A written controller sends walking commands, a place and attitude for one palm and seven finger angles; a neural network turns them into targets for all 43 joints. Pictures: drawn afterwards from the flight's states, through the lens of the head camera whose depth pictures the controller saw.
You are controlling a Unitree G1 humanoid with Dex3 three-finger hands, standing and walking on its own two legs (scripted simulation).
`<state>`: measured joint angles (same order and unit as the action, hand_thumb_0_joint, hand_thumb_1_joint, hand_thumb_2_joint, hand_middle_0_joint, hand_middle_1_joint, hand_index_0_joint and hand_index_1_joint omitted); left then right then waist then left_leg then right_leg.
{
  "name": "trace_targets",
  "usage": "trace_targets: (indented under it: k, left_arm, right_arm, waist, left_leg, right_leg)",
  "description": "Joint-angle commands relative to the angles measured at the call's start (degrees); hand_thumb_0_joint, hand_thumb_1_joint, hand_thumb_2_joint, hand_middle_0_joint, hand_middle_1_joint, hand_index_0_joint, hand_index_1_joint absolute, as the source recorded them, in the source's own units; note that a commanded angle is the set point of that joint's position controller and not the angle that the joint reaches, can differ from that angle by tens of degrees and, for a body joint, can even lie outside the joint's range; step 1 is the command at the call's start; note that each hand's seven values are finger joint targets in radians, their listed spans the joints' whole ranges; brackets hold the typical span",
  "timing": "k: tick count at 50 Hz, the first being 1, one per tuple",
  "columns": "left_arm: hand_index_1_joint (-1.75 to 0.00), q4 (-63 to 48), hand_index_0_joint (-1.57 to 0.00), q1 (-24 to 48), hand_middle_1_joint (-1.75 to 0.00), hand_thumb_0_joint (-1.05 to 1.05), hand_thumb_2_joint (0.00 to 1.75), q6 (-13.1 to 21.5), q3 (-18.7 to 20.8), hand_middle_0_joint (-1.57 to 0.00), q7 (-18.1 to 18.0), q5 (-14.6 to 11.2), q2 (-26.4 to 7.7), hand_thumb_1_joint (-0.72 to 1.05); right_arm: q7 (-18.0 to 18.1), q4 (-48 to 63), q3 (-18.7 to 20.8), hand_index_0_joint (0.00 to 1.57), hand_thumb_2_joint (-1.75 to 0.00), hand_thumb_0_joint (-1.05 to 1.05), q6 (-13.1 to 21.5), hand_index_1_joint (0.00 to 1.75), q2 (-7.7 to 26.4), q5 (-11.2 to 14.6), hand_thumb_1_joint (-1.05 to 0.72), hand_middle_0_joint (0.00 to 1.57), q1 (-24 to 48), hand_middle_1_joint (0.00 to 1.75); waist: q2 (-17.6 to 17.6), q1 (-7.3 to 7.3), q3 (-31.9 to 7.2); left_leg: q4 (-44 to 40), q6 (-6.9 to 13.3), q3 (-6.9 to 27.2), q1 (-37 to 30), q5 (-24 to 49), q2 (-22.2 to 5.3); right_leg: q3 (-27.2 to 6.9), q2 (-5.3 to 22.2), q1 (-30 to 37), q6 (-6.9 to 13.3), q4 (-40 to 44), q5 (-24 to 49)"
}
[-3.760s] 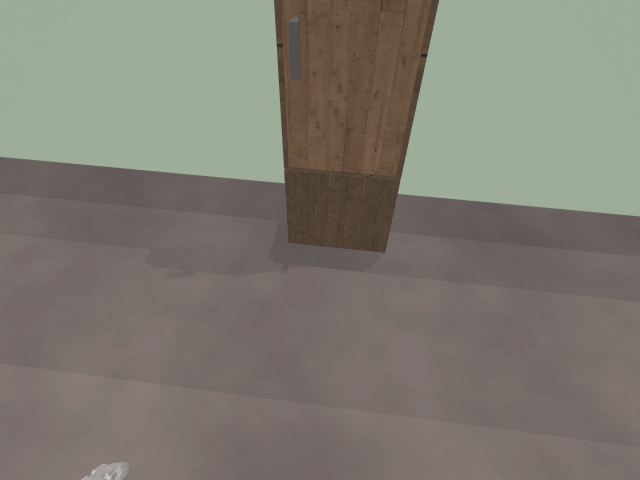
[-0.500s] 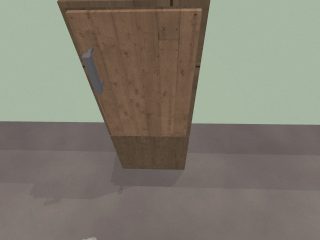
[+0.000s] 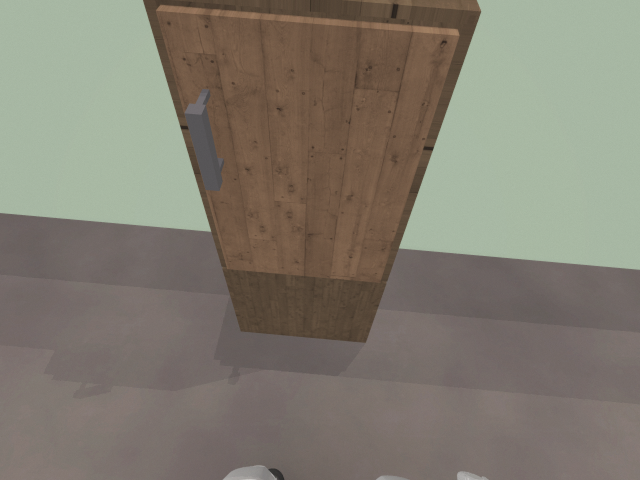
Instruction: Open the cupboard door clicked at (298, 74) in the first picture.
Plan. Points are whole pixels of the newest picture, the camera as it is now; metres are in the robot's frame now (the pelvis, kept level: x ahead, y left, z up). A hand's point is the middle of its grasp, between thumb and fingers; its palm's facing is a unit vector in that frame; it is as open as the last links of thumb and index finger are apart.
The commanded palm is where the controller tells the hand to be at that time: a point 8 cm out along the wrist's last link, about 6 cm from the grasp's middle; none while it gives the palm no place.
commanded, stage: come to a stop and stand still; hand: left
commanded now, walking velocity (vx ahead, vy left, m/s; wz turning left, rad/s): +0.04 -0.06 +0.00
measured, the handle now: (209, 141) +0.56 +0.23 +0.08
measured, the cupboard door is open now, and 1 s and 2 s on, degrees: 0 0 0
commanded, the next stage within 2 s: look again from close up in 1.00 s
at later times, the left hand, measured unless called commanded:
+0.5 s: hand out of the picture -0.03 +0.13 -0.17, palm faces +0.07 -0.98 -0.18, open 7.3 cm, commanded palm none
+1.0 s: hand out of the picture -0.10 +0.12 -0.17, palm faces +0.07 -0.99 -0.15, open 7.4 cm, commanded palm none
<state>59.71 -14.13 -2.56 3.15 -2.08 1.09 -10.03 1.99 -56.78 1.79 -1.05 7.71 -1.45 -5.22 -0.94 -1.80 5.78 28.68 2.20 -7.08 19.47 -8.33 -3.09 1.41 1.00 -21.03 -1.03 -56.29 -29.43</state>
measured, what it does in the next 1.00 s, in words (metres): steps on the spot: right foot, then left foot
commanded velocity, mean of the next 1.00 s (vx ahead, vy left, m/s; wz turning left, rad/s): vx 0.00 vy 0.00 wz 0.00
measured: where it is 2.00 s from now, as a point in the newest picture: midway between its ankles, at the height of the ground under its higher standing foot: outside the picture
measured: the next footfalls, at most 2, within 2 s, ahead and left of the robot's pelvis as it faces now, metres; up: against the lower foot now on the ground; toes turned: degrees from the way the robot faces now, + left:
right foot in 0.14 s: -0.01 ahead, -0.14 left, +0.00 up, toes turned -3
left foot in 0.38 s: +0.01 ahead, +0.10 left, +0.00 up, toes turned +5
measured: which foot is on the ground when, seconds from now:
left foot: down 0.00-0.18, up 0.20-0.36, down 0.38-1.00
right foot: up 0.00-0.12, down 0.14-1.00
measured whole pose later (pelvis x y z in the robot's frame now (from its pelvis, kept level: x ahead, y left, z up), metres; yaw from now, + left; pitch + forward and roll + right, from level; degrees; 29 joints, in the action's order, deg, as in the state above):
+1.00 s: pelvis -0.07 -0.03 +0.01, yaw +1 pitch -2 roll +0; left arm 65.4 -18.9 -0.4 1.0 -1.7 0.9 -7.0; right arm 1.7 -65.9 0.5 -0.5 6.3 -1.2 -18.4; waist -0.7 -0.4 1.2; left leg 24.2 -0.7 -2.7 12.5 -10.2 -2.3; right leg 3.7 0.7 -10.8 0.6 -24.2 -11.9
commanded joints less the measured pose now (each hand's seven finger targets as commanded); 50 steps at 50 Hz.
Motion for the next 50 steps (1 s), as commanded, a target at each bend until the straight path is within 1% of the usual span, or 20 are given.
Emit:
trace_targets:
  k: [1,2,4,5,6,7,8,9,10,12,14,16,17,19,21,23,28,34,42,50]
  left_arm:
    - [-0.3,-2.81,-0.2,-4.61,-0.3,0.0,0.9,0.17,0.44,-0.2,0.29,-0.06,-2.33,0.9]
    - [-0.3,-2.8,-0.2,-4.57,-0.3,0.0,0.9,0.35,0.21,-0.2,0.32,0.01,-2.44,0.9]
    - [-0.3,-1.76,-0.2,-7.44,-0.3,0.0,0.9,0.62,0.16,-0.2,0.28,-0.09,-2.01,0.9]
    - [-0.3,-0.77,-0.2,-10.18,-0.3,0.0,0.9,0.81,0.16,-0.2,0.26,0.04,-2.04,0.9]
    - [-0.3,-0.5,-0.2,-11.29,-0.3,0.0,0.9,1.0,0.34,-0.2,0.11,0.54,-3.98,0.9]
    - [-0.3,-1.41,-0.2,-8.97,-0.3,0.0,0.9,1.67,0.4,-0.2,-0.11,0.94,-7.88,0.9]
    - [-0.3,-3.14,-0.2,-4.38,-0.3,0.0,0.9,1.63,0.54,-0.2,-0.14,0.73,-10.16,0.9]
    - [-0.3,-4.41,-0.2,-1.26,-0.3,0.0,0.9,1.59,0.31,-0.2,-0.11,0.78,-10.01,0.9]
    - [-0.3,-4.58,-0.2,0.63,-0.3,0.0,0.9,2.12,0.4,-0.2,-0.36,0.63,-9.14,0.9]
    - [-0.3,-3.88,-0.2,1.43,-0.3,0.0,0.9,2.49,-0.18,-0.2,-0.32,0.28,-6.92,0.9]
    - [-0.3,-3.12,-0.2,0.16,-0.3,0.0,0.9,2.96,-0.43,-0.2,0.01,0.15,-6.57,0.9]
    - [-0.3,-1.65,-0.2,-2.72,-0.3,0.0,0.9,3.22,-0.58,-0.2,0.09,-0.15,-6.52,0.9]
    - [-0.3,-1.16,-0.2,-3.09,-0.3,0.0,0.9,3.29,-0.65,-0.2,0.08,-0.27,-6.36,0.9]
    - [-0.3,0.06,-0.2,-4.52,-0.3,0.0,0.9,3.3,-1.05,-0.2,0.13,-0.88,-4.7,0.9]
    - [-0.3,0.7,-0.2,-4.44,-0.3,0.0,0.9,3.15,-1.24,-0.2,0.11,-0.94,-3.94,0.9]
    - [-0.3,2.02,-0.2,-3.84,-0.3,0.0,0.9,2.88,-1.1,-0.2,0.23,-1.06,-4.9,0.9]
    - [-0.3,3.13,-0.2,-3.42,-0.3,0.0,0.9,2.59,-1.36,-0.2,0.43,-0.89,-4.65,0.9]
    - [-0.3,3.47,-0.2,-4.32,-0.3,0.0,0.9,2.43,-1.3,-0.2,0.36,-0.64,-3.81,0.9]
    - [-0.3,3.69,-0.2,-6.55,-0.3,0.0,0.9,2.68,-1.33,-0.2,0.22,-0.48,-2.92,0.9]
    - [-0.3,4.12,-0.2,-8.02,-0.3,0.0,0.9,2.85,-1.5,-0.2,0.21,-0.45,-1.93,0.9]
  right_arm:
    - [0.48,1.27,3.24,0.2,-0.9,0.0,0.15,0.3,11.51,0.1,-0.9,0.2,-5.33,0.3]
    - [0.3,1.14,3.26,0.2,-0.9,0.0,0.15,0.3,11.33,0.06,-0.9,0.2,-5.42,0.3]
    - [-0.22,0.88,3.36,0.2,-0.9,0.0,-0.14,0.3,11.2,0.11,-0.9,0.2,-4.71,0.3]
    - [-0.41,0.96,3.43,0.2,-0.9,0.0,-0.38,0.3,11.01,0.32,-0.9,0.2,-4.27,0.3]
    - [-0.71,1.03,3.37,0.2,-0.9,0.0,-0.68,0.3,9.04,0.72,-0.9,0.2,-4.7,0.3]
    - [-1.0,1.62,2.59,0.2,-0.9,0.0,-1.02,0.3,5.41,1.29,-0.9,0.2,-5.21,0.3]
    - [-1.49,2.8,2.15,0.2,-0.9,0.0,-1.29,0.3,4.48,0.99,-0.9,0.2,-2.67,0.3]
    - [-1.82,2.65,2.47,0.2,-0.9,0.0,-1.35,0.3,5.45,0.79,-0.9,0.2,-2.39,0.3]
    - [-1.82,2.09,2.32,0.2,-0.9,0.0,-1.51,0.3,5.24,0.63,-0.9,0.2,-2.06,0.3]
    - [-1.55,-0.29,2.05,0.2,-0.9,0.0,-1.19,0.3,4.67,0.68,-0.9,0.2,-5.32,0.3]
    - [-1.41,-1.84,1.48,0.2,-0.9,0.0,-0.56,0.3,4.16,0.85,-0.9,0.2,-7.64,0.3]
    - [-0.99,-2.58,0.93,0.2,-0.9,0.0,-0.04,0.3,4.04,0.84,-0.9,0.2,-8.3,0.3]
    - [-0.85,-3.39,0.72,0.2,-0.9,0.0,0.28,0.3,3.91,0.93,-0.9,0.2,-9.36,0.3]
    - [-0.21,-4.66,0.3,0.2,-0.9,0.0,1.33,0.3,5.53,0.82,-0.9,0.2,-10.75,0.3]
    - [0.3,-5.53,0.09,0.2,-0.9,0.0,1.37,0.3,6.87,0.66,-0.9,0.2,-10.72,0.3]
    - [0.34,-6.84,-0.32,0.2,-0.9,0.0,1.57,0.3,6.16,0.74,-0.9,0.2,-10.95,0.3]
    - [0.22,-7.38,-0.49,0.2,-0.9,0.0,1.04,0.3,5.57,0.72,-0.9,0.2,-11.74,0.3]
    - [0.08,-7.63,-0.43,0.2,-0.9,0.0,0.71,0.3,4.71,0.45,-0.9,0.2,-13.99,0.3]
    - [0.01,-7.68,-0.48,0.2,-0.9,0.0,0.96,0.3,3.87,0.57,-0.9,0.2,-15.56,0.3]
    - [0.18,-7.57,-0.58,0.2,-0.9,0.0,1.55,0.3,3.75,0.59,-0.9,0.2,-16.18,0.3]
  waist:
    - [9.89,2.83,-11.63]
    - [10.37,3.04,-10.81]
    - [9.87,1.79,-10.14]
    - [8.08,0.5,-9.66]
    - [1.96,0.29,-7.6]
    - [-9.5,1.5,-4.98]
    - [-14.33,1.28,-0.63]
    - [-9.47,1.63,-1.18]
    - [-13.74,1.78,0.29]
    - [-9.88,3.14,0.34]
    - [-6.62,3.25,-0.65]
    - [-4.71,2.17,-2.49]
    - [-4.21,2.2,-3.14]
    - [1.44,1.69,-4.61]
    - [1.12,0.97,-4.09]
    - [7.21,0.91,-5.24]
    - [2.49,1.27,-1.51]
    - [-0.66,1.74,1.48]
    - [-0.66,1.74,1.38]
    - [2.51,1.52,0.16]
  left_leg:
    - [-10.7,8.36,14.26,-11.98,10.98,-15.29]
    - [-11.19,8.02,14.84,-10.29,7.77,-14.96]
    - [-11.78,5.82,13.72,-6.21,-1.08,-12.83]
    - [-10.39,3.74,11.97,-3.11,-5.95,-10.56]
    - [-6.5,0.67,8.44,0.72,-11.41,-6.28]
    - [1.28,-2.68,4.63,3.92,-14.12,-1.17]
    - [7.14,-3.54,3.7,2.99,-16.02,0.47]
    - [13.18,-3.09,5.7,-0.59,-16.51,0.36]
    - [15.08,-2.4,7.32,2.02,-15.44,-0.36]
    - [16.66,-2.34,6.95,1.52,-12.08,-0.43]
    - [13.01,-2.78,5.76,-0.12,-10.6,0.12]
    - [4.47,-3.29,5.08,-3.04,-8.21,0.13]
    - [0.25,-3.28,5.44,-5.39,-4.17,-0.08]
    - [-5.23,-2.16,9.4,-10.91,8.88,-3.6]
    - [-5.78,-1.98,9.18,-9.83,7.08,-5.18]
    - [-6.65,-1.95,9.3,-9.04,7.89,-4.46]
    - [-9.41,-2.38,8.42,-6.57,-3.64,-3.19]
    - [-9.91,-2.17,7.77,-6.19,-8.02,-2.06]
    - [-10.13,-1.79,8.12,-5.71,-8.69,-2.09]
    - [-11.58,-1.46,9.54,-4.32,-9.32,-2.53]
  right_leg:
    - [0.1,1.76,-0.08,-0.42,6.45,-0.46]
    - [0.35,1.8,2.28,-0.1,11.01,-0.38]
    - [1.93,0.79,8.32,0.4,21.22,4.9]
    - [3.01,0.41,12.86,0.58,29.12,11.29]
    - [0.19,2.59,14.62,1.32,36.55,13.31]
    - [-12.47,11.74,10.29,4.78,42.99,7.15]
    - [-17.13,18.1,0.33,8.33,48.05,0.82]
    - [-16.0,18.45,-4.21,10.23,48.71,-2.57]
    - [-14.48,15.42,-3.33,9.3,47.41,2.91]
    - [-9.56,13.09,-0.08,8.85,43.82,14.5]
    - [-5.75,10.82,3.62,8.06,40.01,22.77]
    - [-5.23,10.48,7.44,7.47,36.9,28.08]
    - [-4.45,9.76,8.35,6.53,35.85,28.66]
    - [-3.48,6.86,7.02,3.51,34.19,27.25]
    - [-3.56,5.52,8.74,2.39,36.46,24.37]
    - [-2.48,5.67,12.11,2.23,35.59,25.01]
    - [-3.56,5.3,10.56,2.33,39.79,14.24]
    - [-4.54,5.14,5.95,2.22,41.85,6.79]
    - [-4.34,4.99,4.81,2.11,41.31,6.7]
    - [-3.31,4.59,6.81,2.08,38.98,11.49]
